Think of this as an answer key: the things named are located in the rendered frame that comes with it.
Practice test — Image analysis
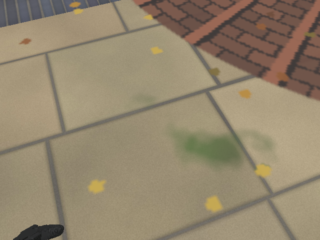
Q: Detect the robot left hand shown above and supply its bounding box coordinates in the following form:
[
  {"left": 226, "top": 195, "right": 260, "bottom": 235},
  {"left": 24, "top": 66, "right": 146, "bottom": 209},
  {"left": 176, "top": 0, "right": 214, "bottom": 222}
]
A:
[{"left": 13, "top": 224, "right": 64, "bottom": 240}]

